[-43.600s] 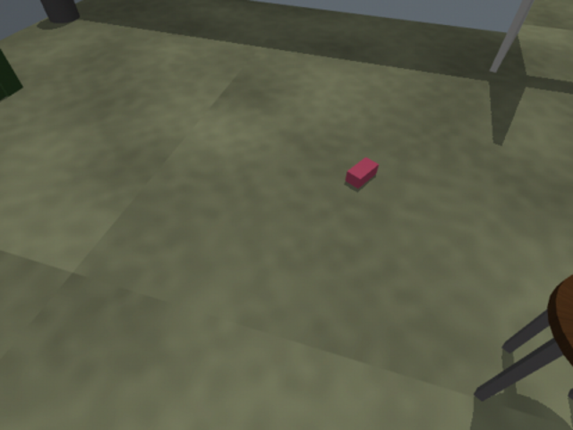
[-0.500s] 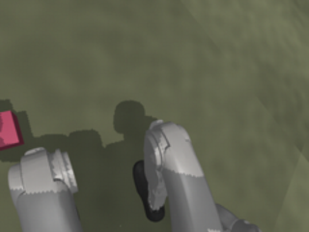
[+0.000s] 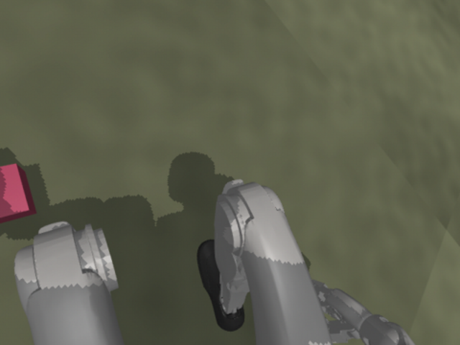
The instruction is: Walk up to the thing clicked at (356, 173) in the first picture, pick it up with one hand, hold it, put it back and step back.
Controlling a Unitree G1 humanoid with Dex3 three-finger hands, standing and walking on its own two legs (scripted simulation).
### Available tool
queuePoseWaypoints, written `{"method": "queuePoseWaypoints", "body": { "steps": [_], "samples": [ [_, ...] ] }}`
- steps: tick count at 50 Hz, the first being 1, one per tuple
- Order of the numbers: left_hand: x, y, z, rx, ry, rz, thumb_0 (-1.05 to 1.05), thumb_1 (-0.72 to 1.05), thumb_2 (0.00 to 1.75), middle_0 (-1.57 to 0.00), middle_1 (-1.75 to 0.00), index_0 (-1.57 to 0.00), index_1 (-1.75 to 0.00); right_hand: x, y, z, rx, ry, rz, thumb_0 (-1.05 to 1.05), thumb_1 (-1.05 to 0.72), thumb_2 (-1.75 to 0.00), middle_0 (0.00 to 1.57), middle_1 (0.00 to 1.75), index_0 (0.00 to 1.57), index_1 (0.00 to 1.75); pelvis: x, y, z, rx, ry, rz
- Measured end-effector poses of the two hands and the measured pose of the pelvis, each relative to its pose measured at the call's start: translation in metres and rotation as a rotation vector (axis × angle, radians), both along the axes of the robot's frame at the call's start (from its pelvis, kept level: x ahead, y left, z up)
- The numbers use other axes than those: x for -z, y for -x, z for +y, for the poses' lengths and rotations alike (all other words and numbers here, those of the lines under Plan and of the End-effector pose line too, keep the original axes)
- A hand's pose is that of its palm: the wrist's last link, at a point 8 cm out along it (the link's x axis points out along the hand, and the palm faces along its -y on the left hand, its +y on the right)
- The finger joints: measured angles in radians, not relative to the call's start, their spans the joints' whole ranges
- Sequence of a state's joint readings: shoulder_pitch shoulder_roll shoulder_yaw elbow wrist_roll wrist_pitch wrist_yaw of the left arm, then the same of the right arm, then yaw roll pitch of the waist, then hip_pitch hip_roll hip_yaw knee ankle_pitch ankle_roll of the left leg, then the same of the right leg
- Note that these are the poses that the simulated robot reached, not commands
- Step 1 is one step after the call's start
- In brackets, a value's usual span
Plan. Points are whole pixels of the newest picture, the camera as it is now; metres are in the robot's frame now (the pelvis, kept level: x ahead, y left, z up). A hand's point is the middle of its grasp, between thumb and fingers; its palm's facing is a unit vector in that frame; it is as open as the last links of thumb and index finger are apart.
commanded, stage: close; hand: left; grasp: from above
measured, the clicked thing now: out of the picture +0.38 +0.32 -0.26
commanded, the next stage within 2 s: none
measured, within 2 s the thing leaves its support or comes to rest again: neither
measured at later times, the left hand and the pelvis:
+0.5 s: hand out of the picture +0.37 +0.31 -0.23, palm faces -0.43 -0.12 -0.89, open 12.4 cm; pelvis +0.00 +0.00 +0.01, yaw +0 degrees
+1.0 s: hand out of the picture +0.37 +0.31 -0.23, palm faces -0.45 -0.15 -0.88, open 11.7 cm; pelvis +0.00 +0.00 +0.00, yaw +0 degrees
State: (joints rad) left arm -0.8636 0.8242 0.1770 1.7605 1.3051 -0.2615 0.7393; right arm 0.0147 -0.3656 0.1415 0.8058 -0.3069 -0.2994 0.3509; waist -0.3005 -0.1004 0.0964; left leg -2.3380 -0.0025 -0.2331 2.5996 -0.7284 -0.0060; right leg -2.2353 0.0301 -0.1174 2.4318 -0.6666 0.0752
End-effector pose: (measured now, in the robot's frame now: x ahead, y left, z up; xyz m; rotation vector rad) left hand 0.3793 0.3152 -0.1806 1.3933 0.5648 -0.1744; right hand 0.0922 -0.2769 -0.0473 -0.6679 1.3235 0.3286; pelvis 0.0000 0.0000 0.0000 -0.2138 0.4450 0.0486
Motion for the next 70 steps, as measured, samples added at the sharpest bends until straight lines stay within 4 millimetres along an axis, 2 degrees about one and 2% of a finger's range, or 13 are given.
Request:
{"method": "queuePoseWaypoints", "body": {
  "steps": [16, 24, 35, 56, 70],
  "samples": [
    [-0.005, 0.003, -0.002, 0.126, -0.004, -0.008, 0.01, -0.24, 0.69, -0.31, -0.82, -0.33, -0.78, 0.015, 0.016, 0.016, 0.016, -0.019, 0.072, 0.00, -0.89, -0.89, 0.20, 0.30, 0.20, 0.30, -0.002, -0.001, 0.000, 0.007, -0.001, -0.005],
    [-0.006, 0.005, -0.002, 0.126, -0.020, -0.027, 0.01, -0.21, 0.68, -0.38, -0.75, -0.36, -0.73, 0.009, 0.011, 0.015, 0.007, -0.023, 0.073, 0.00, -0.89, -0.89, 0.20, 0.30, 0.20, 0.30, -0.005, -0.003, 0.002, 0.005, 0.003, 0.020],
    [-0.008, 0.002, 0.000, 0.082, -0.017, -0.017, 0.00, -0.21, 0.69, -0.41, -0.73, -0.44, -0.71, 0.004, -0.004, 0.005, -0.025, 0.000, 0.006, 0.00, -0.89, -0.90, 0.20, 0.30, 0.20, 0.30, -0.003, 0.000, 0.000, -0.002, -0.002, 0.008],
    [-0.010, 0.000, 0.001, 0.080, -0.007, 0.003, 0.00, -0.16, 0.68, -0.46, -0.71, -0.48, -0.70, 0.012, 0.015, 0.009, 0.003, -0.005, 0.073, 0.00, -0.89, -0.90, 0.20, 0.30, 0.20, 0.30, -0.004, -0.002, -0.001, 0.001, -0.008, 0.016],
    [-0.011, 0.000, 0.001, 0.087, -0.005, -0.007, 0.00, -0.16, 0.67, -0.48, -0.69, -0.50, -0.68, 0.013, 0.008, 0.010, -0.005, -0.006, 0.066, 0.00, -0.89, -0.90, 0.20, 0.30, 0.20, 0.30, -0.004, -0.003, -0.001, 0.001, -0.008, 0.022]
  ]
}}
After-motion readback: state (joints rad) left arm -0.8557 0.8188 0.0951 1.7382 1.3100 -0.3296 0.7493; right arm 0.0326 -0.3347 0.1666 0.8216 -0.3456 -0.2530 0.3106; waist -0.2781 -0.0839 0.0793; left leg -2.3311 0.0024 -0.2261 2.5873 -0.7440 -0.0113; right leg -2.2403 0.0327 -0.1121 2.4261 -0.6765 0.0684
